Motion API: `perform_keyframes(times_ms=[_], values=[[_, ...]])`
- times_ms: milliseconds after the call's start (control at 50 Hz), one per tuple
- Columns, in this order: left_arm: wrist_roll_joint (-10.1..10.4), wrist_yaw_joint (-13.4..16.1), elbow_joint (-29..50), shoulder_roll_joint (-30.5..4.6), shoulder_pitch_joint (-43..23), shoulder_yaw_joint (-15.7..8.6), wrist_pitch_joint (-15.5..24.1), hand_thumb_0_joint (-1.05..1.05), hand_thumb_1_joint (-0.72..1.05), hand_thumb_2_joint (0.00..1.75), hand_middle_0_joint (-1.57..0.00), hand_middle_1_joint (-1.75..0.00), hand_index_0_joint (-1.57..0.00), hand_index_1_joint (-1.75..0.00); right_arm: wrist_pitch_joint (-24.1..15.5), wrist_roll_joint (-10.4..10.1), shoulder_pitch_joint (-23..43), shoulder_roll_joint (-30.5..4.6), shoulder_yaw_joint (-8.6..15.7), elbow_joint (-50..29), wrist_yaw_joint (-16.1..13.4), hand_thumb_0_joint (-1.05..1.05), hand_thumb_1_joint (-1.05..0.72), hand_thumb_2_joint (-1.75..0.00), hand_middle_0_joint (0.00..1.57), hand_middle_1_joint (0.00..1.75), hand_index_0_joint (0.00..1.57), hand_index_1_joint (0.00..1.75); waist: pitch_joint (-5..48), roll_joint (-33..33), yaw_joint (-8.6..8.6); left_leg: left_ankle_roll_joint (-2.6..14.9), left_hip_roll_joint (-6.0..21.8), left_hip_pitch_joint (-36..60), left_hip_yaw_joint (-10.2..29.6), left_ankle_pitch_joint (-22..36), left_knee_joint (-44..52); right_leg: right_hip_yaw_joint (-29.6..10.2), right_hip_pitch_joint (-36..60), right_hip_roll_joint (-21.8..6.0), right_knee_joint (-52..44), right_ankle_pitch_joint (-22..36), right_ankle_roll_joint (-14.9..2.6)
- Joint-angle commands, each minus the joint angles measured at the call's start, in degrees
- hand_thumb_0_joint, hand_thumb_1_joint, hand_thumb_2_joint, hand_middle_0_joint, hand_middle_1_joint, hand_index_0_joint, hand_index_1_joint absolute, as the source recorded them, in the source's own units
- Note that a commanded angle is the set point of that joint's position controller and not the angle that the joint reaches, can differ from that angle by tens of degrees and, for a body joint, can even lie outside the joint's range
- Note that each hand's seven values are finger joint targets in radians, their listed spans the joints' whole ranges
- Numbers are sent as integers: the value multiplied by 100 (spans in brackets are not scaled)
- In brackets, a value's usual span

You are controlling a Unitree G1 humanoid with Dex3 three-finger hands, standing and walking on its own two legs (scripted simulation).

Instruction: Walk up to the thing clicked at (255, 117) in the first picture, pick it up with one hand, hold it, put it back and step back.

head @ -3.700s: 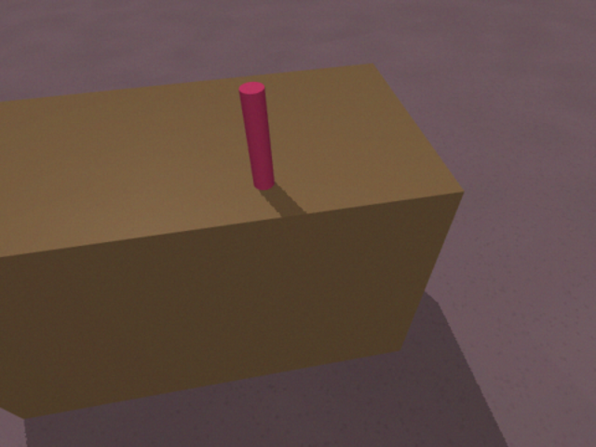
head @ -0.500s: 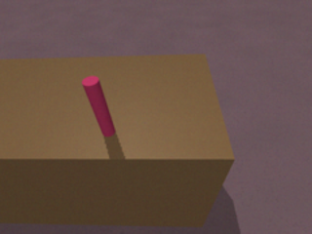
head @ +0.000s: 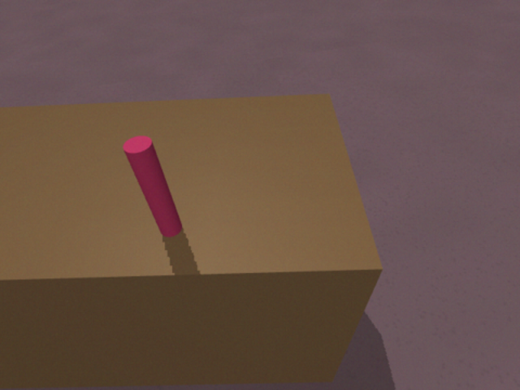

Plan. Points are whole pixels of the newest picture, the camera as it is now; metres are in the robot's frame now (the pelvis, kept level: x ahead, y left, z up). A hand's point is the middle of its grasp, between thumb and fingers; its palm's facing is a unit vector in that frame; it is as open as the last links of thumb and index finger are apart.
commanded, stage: stand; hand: left
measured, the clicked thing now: (156, 192) +0.45 +0.21 +0.07
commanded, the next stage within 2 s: none
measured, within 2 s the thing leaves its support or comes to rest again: neither
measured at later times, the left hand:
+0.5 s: hand out of the picture +0.07 +0.24 -0.15, palm faces -0.02 -0.94 -0.34, open 7.4 cm
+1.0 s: hand out of the picture +0.08 +0.24 -0.15, palm faces -0.02 -0.94 -0.34, open 7.4 cm
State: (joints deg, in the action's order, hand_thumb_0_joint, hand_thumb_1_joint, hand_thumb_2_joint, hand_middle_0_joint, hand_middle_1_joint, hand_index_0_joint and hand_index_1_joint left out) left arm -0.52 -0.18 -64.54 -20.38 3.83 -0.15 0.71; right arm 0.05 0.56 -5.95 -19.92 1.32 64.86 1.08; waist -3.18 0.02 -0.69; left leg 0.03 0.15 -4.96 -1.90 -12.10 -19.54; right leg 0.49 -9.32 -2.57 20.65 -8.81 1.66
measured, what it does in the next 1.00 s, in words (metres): stands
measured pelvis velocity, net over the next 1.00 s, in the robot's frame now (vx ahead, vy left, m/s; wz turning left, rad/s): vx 0.00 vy -0.02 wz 0.02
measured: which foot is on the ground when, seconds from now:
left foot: down 0.00-1.00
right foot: down 0.00-1.00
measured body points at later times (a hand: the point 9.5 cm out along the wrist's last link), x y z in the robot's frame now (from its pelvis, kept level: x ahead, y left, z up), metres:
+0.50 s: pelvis +0.00 -0.01 +0.00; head +0.01 -0.01 +0.45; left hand +0.07 +0.29 -0.13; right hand +0.09 -0.31 -0.13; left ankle -0.01 +0.12 -0.75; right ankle +0.03 -0.14 -0.75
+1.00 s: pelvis +0.00 -0.02 +0.00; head +0.01 -0.02 +0.45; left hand +0.08 +0.29 -0.13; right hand +0.08 -0.31 -0.13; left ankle -0.01 +0.12 -0.75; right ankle +0.03 -0.14 -0.75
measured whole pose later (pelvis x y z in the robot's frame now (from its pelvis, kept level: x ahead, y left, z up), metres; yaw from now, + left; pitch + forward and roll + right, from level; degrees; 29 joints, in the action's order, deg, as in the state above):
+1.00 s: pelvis +0.00 -0.02 +0.00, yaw +1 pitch -2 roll +0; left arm -0.5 -0.7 -64.9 -20.2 5.8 0.3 0.5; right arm -0.6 0.5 -6.8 -20.0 -0.1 65.3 0.6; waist -2.9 0.3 -0.3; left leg -1.3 1.6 -4.3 -0.4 -11.4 -18.0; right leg 2.1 -7.9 -1.2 18.4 -8.2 0.4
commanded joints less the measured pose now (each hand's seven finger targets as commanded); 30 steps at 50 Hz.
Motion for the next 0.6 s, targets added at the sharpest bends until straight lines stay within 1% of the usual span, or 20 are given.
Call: perform_keyframes(times_ms=[0, 40, 60, 80, 140, 200, 220, 260, 280, 320, 340, 380, 400, 420, 440, 480, 500, 520, 540, 580], values=[[23, 58, 286, -1172, -167, -202, 125, 0, 90, 90, -20, -30, -20, -30, -190, 1, 311, -1242, 179, -351, -107, 0, -90, -90, 20, 30, 20, 30, 510, 55, 78, 94, 782, -97, 663, 991, 502, -472, 408, -510, -286, 778, -238], [12, 49, 278, -1182, -157, -197, 123, 0, 90, 90, -20, -30, -20, -30, -193, -3, 346, -1239, 170, -349, -113, 0, -90, -90, 20, 30, 20, 30, 450, 47, 78, 71, 758, -104, 628, 840, 523, -483, 345, -505, -360, 732, -226], [-7, 55, 294, -1189, -175, -203, 124, 0, 90, 90, -20, -30, -20, -30, -194, -2, 316, -1239, 172, -354, -118, 0, -90, -90, 20, 30, 20, 30, 533, 53, 54, 77, 783, -81, 626, 854, 511, -473, 442, -526, -342, 787, -240], [3, 56, 294, -1213, -200, -212, 113, 0, 90, 90, -20, -30, -20, -30, -193, 4, 303, -1209, 159, -356, -120, 0, -90, -90, 20, 30, 20, 30, 492, 32, 47, 62, 753, -138, 612, 833, 541, -479, 447, -521, -344, 803, -241], [6, 42, 281, -1195, -129, -202, 113, 0, 90, 90, -20, -30, -20, -30, -208, -4, 327, -1225, 147, -338, -124, 0, -90, -90, 20, 30, 20, 30, 435, 110, 80, 44, 757, -134, 615, 729, 584, -488, 404, -515, -401, 660, -238], [-10, 51, 276, -1215, -154, -206, 123, 0, 90, 90, -20, -30, -20, -30, -194, -7, 318, -1188, 143, -348, -122, 0, -90, -90, 20, 30, 20, 30, 451, 5, 53, 62, 766, -88, 614, 720, 560, -476, 381, -528, -431, 670, -239], [3, 45, 268, -1211, -151, -203, 123, 0, 90, 90, -20, -30, -20, -30, -196, -8, 291, -1197, 136, -330, -123, 0, -90, -90, 20, 30, 20, 30, 408, -16, 41, 56, 744, -113, 604, 620, 558, -497, 366, -524, -469, 606, -237], [1, 38, 263, -1192, -95, -197, 130, 0, 90, 90, -20, -30, -20, -30, -194, -6, 332, -1217, 142, -333, -120, 0, -90, -90, 20, 30, 20, 30, 478, 40, 60, 71, 763, -67, 605, 670, 530, -486, 419, -540, -463, 686, -241], [-12, 40, 272, -1198, -96, -204, 130, 0, 90, 90, -20, -30, -20, -30, -193, -2, 294, -1200, 136, -339, -126, 0, -90, -90, 20, 30, 20, 30, 474, 37, 43, 57, 747, -111, 590, 657, 541, -484, 401, -534, -463, 689, -236], [3, 40, 260, -1192, -78, -193, 129, 0, 90, 90, -20, -30, -20, -30, -192, -6, 304, -1210, 131, -321, -118, 0, -90, -90, 20, 30, 20, 30, 434, 47, 66, 49, 749, -71, 619, 552, 552, -479, 331, -514, -506, 477, -233], [-3, 39, 279, -1182, -127, -194, 125, 0, 90, 90, -20, -30, -20, -30, -188, 7, 298, -1222, 130, -332, -126, 0, -90, -90, 20, 30, 20, 30, 407, 39, 43, 61, 746, -156, 589, 551, 532, -510, 372, -540, -513, 590, -242], [-3, 41, 270, -1189, -72, -193, 128, 0, 90, 90, -20, -30, -20, -30, -188, -3, 319, -1208, 131, -331, -121, 0, -90, -90, 20, 30, 20, 30, 499, 6, 64, 57, 775, -30, 621, 705, 509, -496, 367, -544, -462, 675, -260], [-10, 38, 269, -1169, -36, -184, 126, 0, 90, 90, -20, -30, -20, -30, -183, -3, 324, -1237, 130, -335, -123, 0, -90, -90, 20, 30, 20, 30, 482, 83, 67, 61, 748, -86, 591, 649, 504, -488, 370, -537, -500, 705, -244], [-1, 43, 262, -1201, -20, -185, 133, 0, 90, 90, -20, -30, -20, -30, -181, -10, 323, -1205, 130, -326, -122, 0, -90, -90, 20, 30, 20, 30, 480, 13, 77, 59, 761, -19, 616, 659, 501, -479, 348, -533, -489, 645, -248], [-3, 42, 264, -1206, -43, -187, 140, 0, 90, 90, -20, -30, -20, -30, -186, -5, 268, -1201, 119, -320, -118, 0, -90, -90, 20, 30, 20, 30, 487, -21, 44, 68, 774, -54, 609, 709, 489, -490, 399, -546, -486, 717, -247], [-11, 47, 269, -1188, -3, -182, 140, 0, 90, 90, -20, -30, -20, -30, -181, -3, 275, -1236, 120, -325, -123, 0, -90, -90, 20, 30, 20, 30, 509, 0, 56, 74, 774, -46, 602, 748, 471, -476, 410, -555, -486, 839, -234], [-12, 49, 277, -1223, -53, -196, 127, 0, 90, 90, -20, -30, -20, -30, -176, -3, 238, -1219, 111, -327, -131, 0, -90, -90, 20, 30, 20, 30, 467, -31, 30, 64, 756, -97, 597, 707, 500, -477, 406, -545, -480, 788, -242], [3, 54, 269, -1216, -56, -189, 130, 0, 90, 90, -20, -30, -20, -30, -172, -4, 264, -1215, 106, -317, -126, 0, -90, -90, 20, 30, 20, 30, 409, 11, 61, 51, 759, -105, 620, 644, 516, -461, 367, -526, -491, 622, -233], [8, 50, 266, -1214, -75, -195, 126, 0, 90, 90, -20, -30, -20, -30, -167, 1, 255, -1215, 104, -317, -129, 0, -90, -90, 20, 30, 20, 30, 371, -18, 53, 64, 752, -157, 608, 573, 508, -473, 356, -531, -512, 563, -236], [5, 43, 261, -1205, -14, -188, 112, 0, 90, 90, -20, -30, -20, -30, -172, 7, 237, -1237, 99, -324, -128, 0, -90, -90, 20, 30, 20, 30, 411, 64, 69, 50, 765, -192, 614, 592, 553, -462, 405, -531, -483, 566, -256]])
